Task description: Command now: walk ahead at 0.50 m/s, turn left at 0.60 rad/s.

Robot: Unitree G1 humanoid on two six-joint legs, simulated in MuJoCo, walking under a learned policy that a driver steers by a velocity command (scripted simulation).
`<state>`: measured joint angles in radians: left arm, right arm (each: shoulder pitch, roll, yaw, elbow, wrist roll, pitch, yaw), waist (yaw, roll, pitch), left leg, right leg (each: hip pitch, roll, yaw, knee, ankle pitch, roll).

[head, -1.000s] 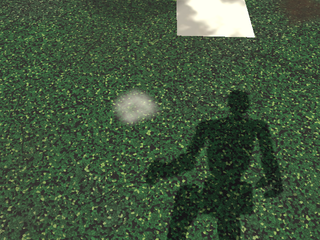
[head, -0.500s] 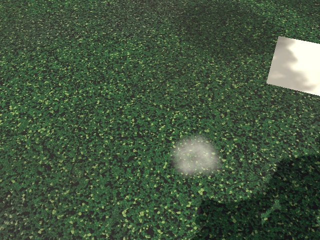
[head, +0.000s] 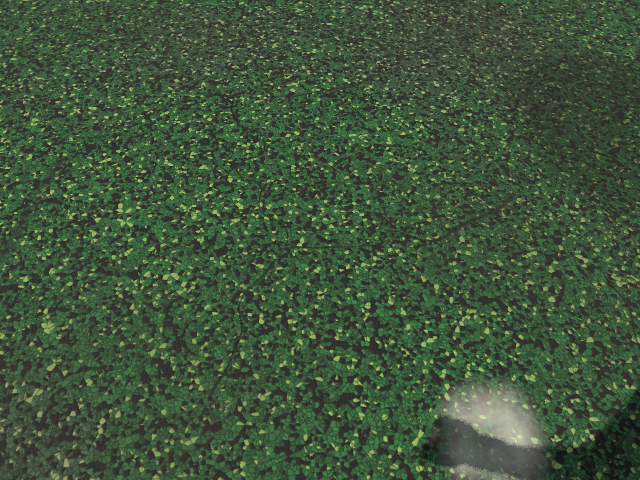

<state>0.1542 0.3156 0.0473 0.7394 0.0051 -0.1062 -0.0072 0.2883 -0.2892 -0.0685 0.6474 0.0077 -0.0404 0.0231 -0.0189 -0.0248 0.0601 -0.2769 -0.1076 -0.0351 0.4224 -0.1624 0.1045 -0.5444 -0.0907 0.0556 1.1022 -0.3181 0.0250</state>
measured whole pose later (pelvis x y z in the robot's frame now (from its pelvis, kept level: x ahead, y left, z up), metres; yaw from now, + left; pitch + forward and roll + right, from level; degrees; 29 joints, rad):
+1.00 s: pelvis +0.51 +0.12 +0.00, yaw +32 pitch +1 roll +0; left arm 0.19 0.32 0.05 0.78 -0.02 -0.08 -0.01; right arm 0.26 -0.27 -0.06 0.68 0.00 -0.06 0.03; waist -0.01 -0.04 0.06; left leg -0.25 -0.09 0.02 0.41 -0.17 0.10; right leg -0.57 -0.12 0.02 1.13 -0.29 0.01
